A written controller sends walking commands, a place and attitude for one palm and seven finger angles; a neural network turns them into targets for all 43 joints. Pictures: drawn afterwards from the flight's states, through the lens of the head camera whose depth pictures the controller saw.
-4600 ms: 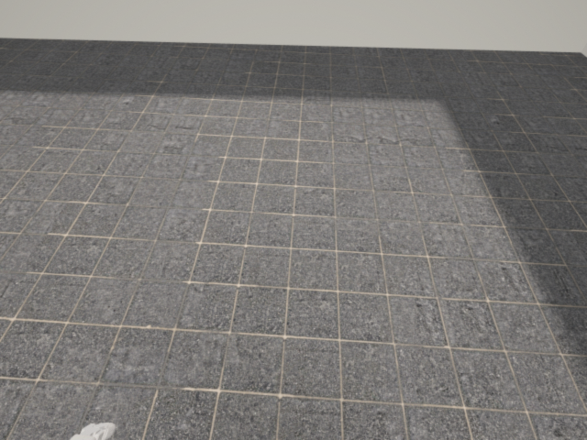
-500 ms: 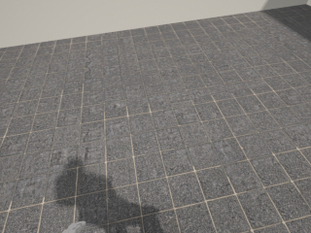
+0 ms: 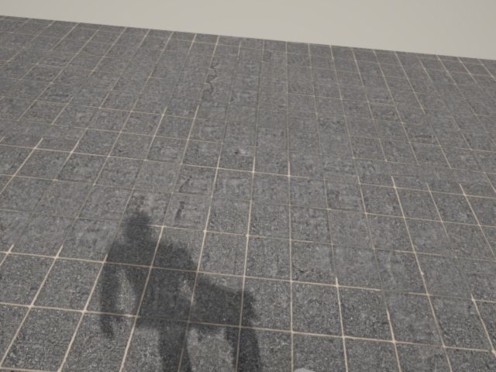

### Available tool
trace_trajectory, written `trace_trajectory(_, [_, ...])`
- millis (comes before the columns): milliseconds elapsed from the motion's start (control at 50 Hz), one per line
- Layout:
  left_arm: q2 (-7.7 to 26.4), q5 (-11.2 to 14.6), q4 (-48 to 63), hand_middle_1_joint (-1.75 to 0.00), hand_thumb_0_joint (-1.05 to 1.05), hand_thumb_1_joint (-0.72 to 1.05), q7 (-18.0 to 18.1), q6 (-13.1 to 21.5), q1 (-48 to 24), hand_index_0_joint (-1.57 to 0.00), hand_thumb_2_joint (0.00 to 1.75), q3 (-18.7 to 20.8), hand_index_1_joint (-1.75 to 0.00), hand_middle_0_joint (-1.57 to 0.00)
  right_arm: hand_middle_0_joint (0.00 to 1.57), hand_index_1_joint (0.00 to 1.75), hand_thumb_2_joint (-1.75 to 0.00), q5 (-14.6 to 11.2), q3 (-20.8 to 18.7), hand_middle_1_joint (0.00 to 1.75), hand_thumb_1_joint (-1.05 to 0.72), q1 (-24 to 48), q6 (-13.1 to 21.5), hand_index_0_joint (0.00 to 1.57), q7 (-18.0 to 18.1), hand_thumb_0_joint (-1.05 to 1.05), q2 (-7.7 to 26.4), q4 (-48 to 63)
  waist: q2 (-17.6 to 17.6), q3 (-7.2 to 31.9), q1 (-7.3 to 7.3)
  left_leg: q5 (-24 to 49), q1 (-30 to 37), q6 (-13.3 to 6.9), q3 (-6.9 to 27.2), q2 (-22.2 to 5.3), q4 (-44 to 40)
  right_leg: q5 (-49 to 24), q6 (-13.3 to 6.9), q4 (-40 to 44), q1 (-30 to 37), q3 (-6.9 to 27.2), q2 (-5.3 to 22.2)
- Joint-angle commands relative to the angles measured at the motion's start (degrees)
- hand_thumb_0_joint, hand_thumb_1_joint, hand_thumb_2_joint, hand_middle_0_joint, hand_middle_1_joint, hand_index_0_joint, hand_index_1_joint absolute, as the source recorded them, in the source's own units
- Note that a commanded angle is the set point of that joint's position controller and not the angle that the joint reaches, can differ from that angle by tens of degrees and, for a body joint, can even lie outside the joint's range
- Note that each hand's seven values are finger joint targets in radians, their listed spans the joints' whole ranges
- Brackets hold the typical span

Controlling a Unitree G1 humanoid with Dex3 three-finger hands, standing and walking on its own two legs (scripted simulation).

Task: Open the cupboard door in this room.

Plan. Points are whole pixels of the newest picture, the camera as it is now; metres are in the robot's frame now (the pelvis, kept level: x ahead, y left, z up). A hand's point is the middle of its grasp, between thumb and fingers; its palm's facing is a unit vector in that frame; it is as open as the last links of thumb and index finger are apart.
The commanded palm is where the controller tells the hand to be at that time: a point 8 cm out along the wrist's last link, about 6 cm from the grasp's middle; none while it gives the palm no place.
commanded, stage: turn or walk to find it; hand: left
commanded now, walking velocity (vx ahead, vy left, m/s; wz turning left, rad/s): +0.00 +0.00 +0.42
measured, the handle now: out of the picture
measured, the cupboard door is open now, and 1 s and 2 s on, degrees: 0 0 0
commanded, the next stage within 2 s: none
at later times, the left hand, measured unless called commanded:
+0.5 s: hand out of the picture +0.01 +0.17 -0.14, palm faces +0.24 -0.93 -0.26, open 7.3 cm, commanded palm none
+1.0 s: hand out of the picture -0.10 +0.23 -0.16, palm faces +0.45 -0.85 -0.26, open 7.4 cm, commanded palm none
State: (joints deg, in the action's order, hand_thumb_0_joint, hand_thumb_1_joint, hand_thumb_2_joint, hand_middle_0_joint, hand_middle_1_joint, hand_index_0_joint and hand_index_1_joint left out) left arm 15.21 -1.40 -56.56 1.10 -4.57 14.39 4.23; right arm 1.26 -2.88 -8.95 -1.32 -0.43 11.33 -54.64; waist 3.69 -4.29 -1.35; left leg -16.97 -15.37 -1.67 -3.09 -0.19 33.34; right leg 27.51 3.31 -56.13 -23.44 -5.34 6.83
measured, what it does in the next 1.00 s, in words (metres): steps on the spot, turning left: right foot, then left foot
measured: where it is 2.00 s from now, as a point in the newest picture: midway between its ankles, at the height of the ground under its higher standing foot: outside the picture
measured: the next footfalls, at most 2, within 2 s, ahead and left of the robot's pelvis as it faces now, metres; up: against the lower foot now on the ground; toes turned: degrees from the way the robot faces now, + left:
right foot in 0.32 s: +0.03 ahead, -0.13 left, +0.00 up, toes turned +5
left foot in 0.72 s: -0.05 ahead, +0.13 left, +0.00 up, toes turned +24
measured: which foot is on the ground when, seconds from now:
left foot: down 0.00-0.34, up 0.36-0.70, down 0.72-1.00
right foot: up 0.00-0.30, down 0.32-0.72, up 0.74-1.00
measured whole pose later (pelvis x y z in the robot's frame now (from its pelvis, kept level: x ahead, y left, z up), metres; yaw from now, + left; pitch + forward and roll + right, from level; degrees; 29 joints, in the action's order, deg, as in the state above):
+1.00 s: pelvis -0.07 +0.01 +0.01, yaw +25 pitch +0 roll -1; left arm 14.2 -1.1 -54.2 0.7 -3.5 11.1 3.9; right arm 1.4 -2.4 -10.0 -1.4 -0.2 10.7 -54.6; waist 0.5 -3.3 -0.1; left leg -11.8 -14.8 -1.9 0.8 1.2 27.0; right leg 25.2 4.0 -52.4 -23.3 -2.6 4.0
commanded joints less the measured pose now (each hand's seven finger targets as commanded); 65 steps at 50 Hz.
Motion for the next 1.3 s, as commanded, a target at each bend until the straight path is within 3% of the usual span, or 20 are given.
trace_trajectory(0, [2.9, 0.3, 4.7, -0.3, 0.0, 0.9, -0.6, 2.5, -1.5, -0.2, 0.9, 0.5, -0.3, -0.2, 0.2, 0.3, -0.9, -0.1, -2.1, 0.3, -0.9, -0.9, 0.9, 0.2, 1.5, 0.0, 11.2, 3.5, -12.1, 4.2, 1.83, 17.0, 4.4, -6.8, 14.7, -13.4, -16.5, -3.8, 0.7, -5.7, -5.4, 3.6, -0.4])
trace_trajectory(120, [1.9, 0.6, 6.5, -0.3, 0.0, 0.9, -0.2, 2.6, -3.6, -0.2, 0.9, 0.1, -0.3, -0.2, 0.2, 0.3, -0.9, 0.1, -2.7, 0.3, -0.9, -3.8, 0.5, 0.2, 1.3, 0.0, 11.7, 2.9, -11.1, 5.5, 3.51, 19.2, 7.7, -8.4, 18.5, -13.5, -15.3, -1.5, 1.0, 4.5, -3.4, 3.7, -2.6])
trace_trajectory(260, [1.9, 1.0, 6.1, -0.3, 0.0, 0.9, 0.4, 3.7, 2.3, -0.2, 0.9, 0.2, -0.3, -0.2, 0.2, 0.3, -0.9, -0.1, -3.2, 0.3, -0.9, -1.5, -0.3, 0.2, 0.7, 0.0, 11.3, 4.5, -10.7, 6.8, 0.39, 14.9, -2.1, -5.4, 21.2, -9.2, -10.7, -11.5, -0.3, 28.1, 13.5, 2.5, -4.9])
trace_trajectory(280, [3.9, 0.7, 5.9, -0.3, 0.0, 0.9, 0.7, 4.2, 3.9, -0.2, 0.9, 0.6, -0.3, -0.2, 0.2, 0.3, -0.9, -0.5, -3.1, 0.3, -0.9, -1.4, -0.3, 0.2, 0.4, 0.0, 9.7, 4.8, -7.1, 7.0, -0.6, 9.8, -7.6, -2.8, 19.0, -6.3, -6.6, -14.6, -1.0, 35.3, 20.0, 5.5, -1.8])
trace_trajectory(320, [11.1, -0.2, 7.4, -0.3, 0.0, 0.9, 1.0, 4.5, 3.3, -0.2, 0.9, 1.7, -0.3, -0.2, 0.2, 0.3, -0.9, -0.3, -2.7, 0.3, -0.9, -0.6, -0.4, 0.2, 0.1, 0.0, 6.3, 7.1, 11.7, 5.2, -1.45, -14.3, -18.7, 3.0, 6.3, 4.0, 17.3, -15.0, -11.4, 43.0, 18.3, 25.2, 20.4])
trace_trajectory(400, [5.2, 0.1, 9.4, -0.3, 0.0, 0.9, 1.0, 4.9, -6.1, -0.2, 0.9, 0.4, -0.3, -0.2, 0.2, 0.3, -0.9, 0.2, -3.3, 0.3, -0.9, -3.9, -2.0, 0.2, -0.7, 0.0, 6.7, 2.9, 2.9, 0.3, 3.38, -4.8, -16.5, 3.8, 6.3, -0.7, 35.2, -17.4, -9.8, 40.6, 8.8, 10.1, 11.5])
trace_trajectory(440, [4.8, 0.0, 8.8, -0.3, 0.0, 0.9, 1.0, 5.3, -4.1, -0.2, 0.9, 0.2, -0.3, -0.2, 0.2, 0.3, -0.9, 0.0, -3.0, 0.3, -0.9, -4.4, -1.9, 0.2, -0.8, 0.0, 6.1, 2.5, 5.1, 2.2, 2.48, -4.2, -16.2, 4.9, 4.6, -0.9, 33.2, -23.7, -9.7, 38.9, 12.6, 6.7, 10.6])
trace_trajectory(580, [8.2, -0.6, 5.2, -0.3, 0.0, 0.9, 0.8, 4.7, 2.0, -0.2, 0.9, 1.4, -0.3, -0.2, 0.2, 0.3, -0.9, -0.7, -1.7, 0.3, -0.9, 1.6, -1.1, 0.2, -0.6, 0.0, 4.6, 3.8, 7.9, 3.8, -1.5, -10.3, -9.5, 5.1, -0.4, -1.2, 12.6, -36.4, -11.3, 33.7, 17.7, 4.5, 13.4])
trace_trajectory(660, [8.6, 0.2, 4.8, -0.3, 0.0, 0.9, 0.6, 4.0, 0.4, -0.2, 0.9, 1.7, -0.3, -0.2, 0.2, 0.3, -0.9, -0.6, -1.6, 0.3, -0.9, -4.8, 0.0, 0.2, -0.2, 0.0, 6.2, 2.0, 4.9, 7.5, 2.02, 4.4, 4.2, 3.8, -2.0, -0.8, -7.9, -34.5, -5.9, 23.9, 14.1, -0.8, 11.2])
trace_trajectory(680, [6.4, 0.7, 5.5, -0.3, 0.0, 0.9, 0.4, 3.5, 1.1, -0.2, 0.9, 1.3, -0.3, -0.2, 0.2, 0.3, -0.9, -0.4, -2.4, 0.3, -0.9, -6.0, 0.5, 0.2, -0.3, 0.0, 9.9, 2.1, -5.1, 8.9, 2.62, 12.7, 12.4, 1.6, 5.8, -7.0, -12.3, -23.4, -2.6, 15.5, 5.3, -3.3, 7.4])
trace_trajectory(700, [2.3, 0.8, 7.7, -0.3, 0.0, 0.9, 0.0, 3.3, 0.8, -0.2, 0.9, 0.5, -0.3, -0.2, 0.2, 0.3, -0.9, 0.0, -3.7, 0.3, -0.9, -8.3, 0.7, 0.2, 0.0, 0.0, 15.3, 2.2, -21.0, 8.6, 3.73, 31.8, 16.9, -5.3, 22.8, -21.1, -13.4, 4.8, 1.1, 4.6, -8.3, -4.8, 0.9])
trace_trajectory(720, [2.8, 0.2, 8.7, -0.3, 0.0, 0.9, 0.3, 2.6, -3.7, -0.2, 0.9, -0.1, -0.3, -0.2, 0.2, 0.3, -0.9, 0.0, -3.9, 0.3, -0.9, -10.9, 0.4, 0.2, 0.4, 0.0, 16.3, 1.1, -18.6, 8.4, 6.02, 27.9, 11.0, -9.2, 23.3, -23.2, -14.8, 9.6, 0.5, -3.2, -6.6, 0.2, 0.0])
trace_trajectory(820, [2.4, 0.4, 5.4, -0.3, 0.0, 0.9, -0.6, 2.5, -2.9, -0.2, 0.9, 0.4, -0.3, -0.2, 0.2, 0.3, -0.9, 0.1, -2.1, 0.3, -0.9, -1.5, 0.9, 0.2, 1.5, 0.0, 11.3, 3.2, -12.5, 3.9, 2.0, 19.1, 4.0, -6.9, 14.9, -13.7, -15.8, -2.9, 0.7, -5.3, -5.4, 3.4, -0.5])
trace_trajectory(960, [1.5, 0.7, 7.0, -0.3, 0.0, 0.9, -0.2, 2.7, -4.3, -0.2, 0.9, 0.0, -0.3, -0.2, 0.2, 0.3, -0.9, 0.2, -2.8, 0.3, -0.9, -3.8, 0.3, 0.2, 1.2, 0.0, 11.8, 3.1, -12.3, 5.6, 3.42, 18.6, 6.6, -8.3, 19.4, -13.5, -15.1, -1.6, 0.8, 6.2, -2.2, 3.5, -3.0])
trace_trajectory(1060, [1.5, 0.9, 6.3, -0.3, 0.0, 0.9, 0.2, 3.5, 1.2, -0.2, 0.9, 0.0, -0.3, -0.2, 0.2, 0.3, -0.9, 0.1, -3.2, 0.3, -0.9, -1.6, -0.2, 0.2, 0.8, 0.0, 11.6, 4.3, -11.3, 6.6, 0.7, 16.6, -0.3, -6.1, 20.7, -10.3, -11.3, -9.8, -0.1, 24.5, 10.7, 2.1, -5.1])
trace_trajectory(1080, [2.8, 0.8, 6.0, -0.3, 0.0, 0.9, 0.4, 4.0, 2.9, -0.2, 0.9, 0.2, -0.3, -0.2, 0.2, 0.3, -0.9, -0.3, -3.2, 0.3, -0.9, -1.5, -0.2, 0.2, 0.6, 0.0, 10.6, 4.6, -8.8, 7.1, -0.17, 13.8, -4.0, -4.1, 19.5, -8.1, -8.2, -14.6, -0.4, 32.4, 16.6, 3.0, -3.9])
trace_trajectory(1120, [10.7, -0.5, 6.9, -0.3, 0.0, 0.9, 1.0, 4.7, 3.4, -0.2, 0.9, 1.8, -0.3, -0.2, 0.2, 0.3, -0.9, -0.6, -2.2, 0.3, -0.9, -1.4, -0.2, 0.2, 0.1, 0.0, 4.8, 7.0, 13.3, 5.3, -1.09, -12.0, -19.7, 3.0, 5.6, 4.4, 12.7, -14.2, -9.6, 42.3, 22.0, 24.7, 18.1])
trace_trajectory(1140, [10.4, 0.1, 7.9, -0.3, 0.0, 0.9, 1.1, 4.7, 2.3, -0.2, 0.9, 2.0, -0.3, -0.2, 0.2, 0.3, -0.9, 0.1, -3.1, 0.3, -0.9, 0.2, -1.0, 0.2, 0.2, 0.0, 8.0, 6.9, 11.6, 4.7, -1.77, -14.9, -17.9, 2.8, 8.3, 1.9, 23.5, -12.8, -12.6, 43.6, 13.9, 24.9, 20.6])
trace_trajectory(1200, [5.8, 0.0, 9.5, -0.3, 0.0, 0.9, 1.0, 4.7, -6.4, -0.2, 0.9, 0.7, -0.3, -0.2, 0.2, 0.3, -0.9, 0.1, -3.4, 0.3, -0.9, -2.8, -2.0, 0.2, -0.7, 0.0, 7.1, 3.6, 3.0, 0.2, 3.13, -5.9, -15.7, 3.5, 6.6, -0.7, 35.6, -14.1, -10.2, 41.1, 6.9, 11.6, 12.3])
trace_trajectory(1280, [5.5, -0.3, 8.0, -0.3, 0.0, 0.9, 0.9, 5.0, -3.2, -0.2, 0.9, 0.5, -0.3, -0.2, 0.2, 0.3, -0.9, -0.1, -2.8, 0.3, -0.9, -2.2, -2.0, 0.2, -0.9, 0.0, 5.9, 3.3, 5.5, 1.1, 1.38, -5.7, -14.1, 5.1, 3.1, -1.3, 29.0, -21.1, -9.8, 39.3, 11.0, 5.8, 11.2])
